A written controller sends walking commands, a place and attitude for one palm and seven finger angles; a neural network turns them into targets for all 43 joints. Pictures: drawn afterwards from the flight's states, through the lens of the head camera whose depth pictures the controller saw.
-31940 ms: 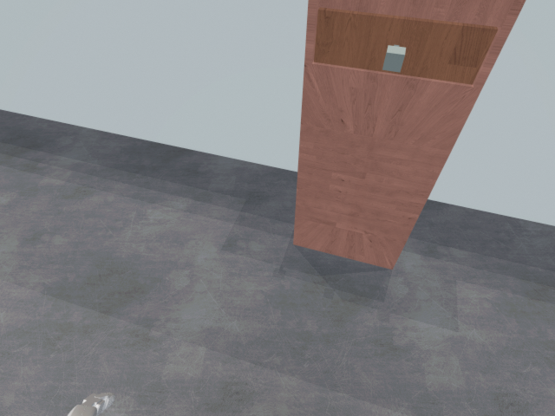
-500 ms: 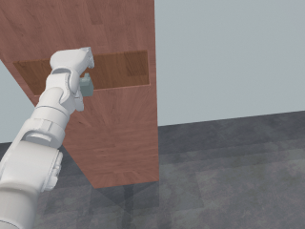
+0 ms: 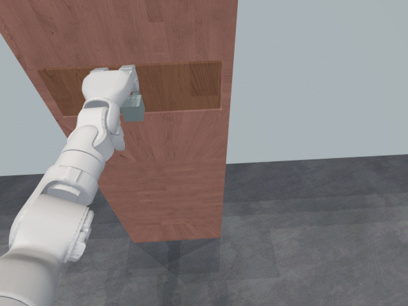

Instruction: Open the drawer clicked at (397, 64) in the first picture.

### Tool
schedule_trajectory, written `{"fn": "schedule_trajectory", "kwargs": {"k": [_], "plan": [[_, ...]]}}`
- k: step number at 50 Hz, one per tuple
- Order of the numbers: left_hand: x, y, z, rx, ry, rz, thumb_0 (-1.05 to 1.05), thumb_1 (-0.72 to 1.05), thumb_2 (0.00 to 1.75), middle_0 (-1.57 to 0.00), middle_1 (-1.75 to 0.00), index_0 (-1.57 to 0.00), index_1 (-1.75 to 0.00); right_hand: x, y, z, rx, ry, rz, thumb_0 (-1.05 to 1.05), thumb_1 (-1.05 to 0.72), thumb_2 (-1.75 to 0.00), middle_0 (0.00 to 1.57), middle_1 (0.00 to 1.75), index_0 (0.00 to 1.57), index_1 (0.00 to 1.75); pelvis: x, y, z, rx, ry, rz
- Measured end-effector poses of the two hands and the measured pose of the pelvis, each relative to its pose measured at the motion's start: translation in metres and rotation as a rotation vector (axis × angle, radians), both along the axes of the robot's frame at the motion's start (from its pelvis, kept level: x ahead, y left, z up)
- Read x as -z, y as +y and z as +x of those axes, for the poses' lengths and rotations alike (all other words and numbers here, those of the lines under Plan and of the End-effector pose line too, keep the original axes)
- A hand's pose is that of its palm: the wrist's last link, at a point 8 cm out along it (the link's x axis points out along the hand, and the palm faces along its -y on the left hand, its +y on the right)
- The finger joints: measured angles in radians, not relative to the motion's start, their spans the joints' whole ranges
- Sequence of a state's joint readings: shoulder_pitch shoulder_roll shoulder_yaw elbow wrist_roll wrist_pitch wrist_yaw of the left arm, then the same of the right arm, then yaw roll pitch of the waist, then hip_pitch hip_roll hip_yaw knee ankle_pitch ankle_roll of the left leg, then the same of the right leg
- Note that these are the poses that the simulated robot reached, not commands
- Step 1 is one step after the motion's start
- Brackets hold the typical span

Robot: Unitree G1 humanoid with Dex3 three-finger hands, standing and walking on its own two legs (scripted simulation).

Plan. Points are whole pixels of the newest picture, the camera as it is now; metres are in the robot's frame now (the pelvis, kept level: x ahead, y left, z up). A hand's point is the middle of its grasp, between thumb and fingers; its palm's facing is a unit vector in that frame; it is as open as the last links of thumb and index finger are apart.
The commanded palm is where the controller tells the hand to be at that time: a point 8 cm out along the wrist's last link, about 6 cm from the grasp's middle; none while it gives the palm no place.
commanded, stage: lower the fingers behind the handle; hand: left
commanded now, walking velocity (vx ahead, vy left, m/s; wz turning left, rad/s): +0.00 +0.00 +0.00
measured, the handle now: (134, 102) +0.51 +0.15 +0.14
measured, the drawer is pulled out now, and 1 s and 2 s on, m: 0.00 0.00 0.00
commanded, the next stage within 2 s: lift the fingers back up to retry in 0.34 s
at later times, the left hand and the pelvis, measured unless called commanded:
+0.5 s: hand (117, 108) +0.48 +0.18 +0.15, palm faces +0.06 -0.02 -1.00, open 13.5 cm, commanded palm +0.46 +0.19 +0.18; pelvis -0.02 +0.01 -0.01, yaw +0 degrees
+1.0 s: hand (114, 100) +0.48 +0.18 +0.17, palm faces +0.03 -0.03 -1.00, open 13.5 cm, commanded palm +0.46 +0.19 +0.25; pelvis +0.00 +0.02 +0.01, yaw +0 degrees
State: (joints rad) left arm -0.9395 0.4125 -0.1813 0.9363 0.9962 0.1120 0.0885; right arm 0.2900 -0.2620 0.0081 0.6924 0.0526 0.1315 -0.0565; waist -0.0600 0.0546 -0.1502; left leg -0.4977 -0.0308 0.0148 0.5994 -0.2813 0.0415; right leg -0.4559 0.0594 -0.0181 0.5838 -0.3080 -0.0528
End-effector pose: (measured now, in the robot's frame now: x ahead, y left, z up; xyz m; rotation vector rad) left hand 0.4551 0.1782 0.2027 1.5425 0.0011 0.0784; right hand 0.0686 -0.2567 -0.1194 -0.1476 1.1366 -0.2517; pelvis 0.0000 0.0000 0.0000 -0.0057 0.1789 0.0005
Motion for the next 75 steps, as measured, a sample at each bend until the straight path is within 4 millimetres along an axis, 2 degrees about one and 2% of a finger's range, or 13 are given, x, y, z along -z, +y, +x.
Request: {"fn": "schedule_trajectory", "kwargs": {"k": [8,26,35,40,44,57,63,69,75], "plan": [[0.0,0.001,0.0,0.014,0.013,0.0,0.0,-0.49,0.3,-0.34,-1.26,-0.32,-1.29,-0.004,0.005,-0.004,-0.003,-0.017,-0.018,0.01,-0.9,-0.9,0.2,0.3,0.2,0.3,0.002,0.005,-0.008,0.001,-0.001,-0.003],[0.002,0.001,0.0,0.002,-0.006,0.003,0.0,-0.49,0.3,-0.37,-1.26,-0.33,-1.33,0.004,0.007,-0.059,0.047,0.077,-0.031,0.01,-0.91,-0.9,0.2,0.3,0.2,0.3,0.006,0.012,-0.021,0.005,0.019,-0.008],[-0.002,0.001,0.0,0.0,0.038,0.004,0.0,-0.49,0.3,-0.36,-1.23,-0.33,-1.28,0.004,0.01,-0.063,0.076,0.051,-0.026,0.01,-0.91,-0.9,0.2,0.3,0.2,0.3,0.003,0.014,-0.021,0.014,0.001,-0.007],[-0.005,0.002,0.0,0.022,0.045,0.001,0.0,-0.49,0.3,-0.36,-1.22,-0.34,-1.25,0.003,0.013,-0.053,0.074,0.024,-0.017,0.01,-0.91,-0.9,0.2,0.3,0.2,0.3,0.0,0.015,-0.015,0.017,-0.011,-0.006],[-0.013,0.003,-0.001,0.043,0.022,-0.006,0.0,-0.49,0.3,-0.37,-1.22,-0.34,-1.23,0.002,0.014,-0.037,0.057,0.002,-0.009,0.01,-0.91,-0.9,0.2,0.3,0.2,0.3,-0.002,0.015,-0.009,0.016,-0.022,-0.005],[-0.03,0.002,0.002,0.033,0.042,0.0,0.0,-0.49,0.31,-0.43,-1.23,-0.39,-1.23,-0.007,0.017,0.04,-0.032,-0.106,0.01,0.01,-0.91,-0.9,0.2,0.3,0.2,0.3,-0.008,0.014,0.01,-0.005,-0.049,0.001],[-0.031,0.002,0.002,0.034,0.058,-0.017,0.0,-0.49,0.31,-0.41,-1.22,-0.38,-1.22,-0.012,0.018,0.066,-0.071,-0.131,0.014,0.01,-0.91,-0.9,0.2,0.3,0.2,0.3,-0.009,0.009,0.015,-0.012,-0.053,0.005],[-0.03,0.003,0.002,0.039,0.059,-0.016,0.0,-0.49,0.31,-0.41,-1.21,-0.37,-1.22,-0.015,0.015,0.076,-0.088,-0.135,0.01,0.01,-0.91,-0.9,0.2,0.3,0.2,0.3,-0.009,0.005,0.017,-0.017,-0.053,0.006],[-0.031,0.002,0.002,0.032,0.061,-0.009,0.0,-0.49,0.31,-0.41,-1.21,-0.37,-1.23,-0.011,0.012,0.071,-0.09,-0.105,0.01,0.01,-0.91,-0.9,0.2,0.3,0.2,0.3,-0.009,0.002,0.016,-0.024,-0.05,0.007]]}}
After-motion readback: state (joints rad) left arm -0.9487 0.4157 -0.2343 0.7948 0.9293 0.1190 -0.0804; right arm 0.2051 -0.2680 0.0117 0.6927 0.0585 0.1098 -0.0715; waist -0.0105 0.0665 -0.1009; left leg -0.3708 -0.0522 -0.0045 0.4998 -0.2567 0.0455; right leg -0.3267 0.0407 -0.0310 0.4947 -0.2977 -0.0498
